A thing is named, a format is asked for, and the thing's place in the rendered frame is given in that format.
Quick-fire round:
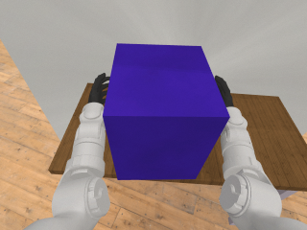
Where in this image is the table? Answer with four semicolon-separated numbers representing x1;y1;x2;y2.
48;82;307;225

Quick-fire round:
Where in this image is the left robot upper arm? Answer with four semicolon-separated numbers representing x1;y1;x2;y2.
23;175;110;230

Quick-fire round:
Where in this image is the right robot upper arm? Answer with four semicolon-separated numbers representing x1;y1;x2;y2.
219;173;307;230

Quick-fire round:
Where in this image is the left robot hand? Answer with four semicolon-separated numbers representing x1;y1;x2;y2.
88;73;110;104

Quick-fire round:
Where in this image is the right robot forearm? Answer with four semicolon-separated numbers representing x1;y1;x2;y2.
220;106;282;212

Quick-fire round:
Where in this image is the left robot forearm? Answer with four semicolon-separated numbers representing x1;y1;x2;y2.
52;102;106;214

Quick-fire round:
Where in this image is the right robot hand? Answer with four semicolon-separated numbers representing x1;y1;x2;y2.
215;75;234;107

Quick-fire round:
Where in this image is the carton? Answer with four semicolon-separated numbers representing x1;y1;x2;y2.
103;43;230;180

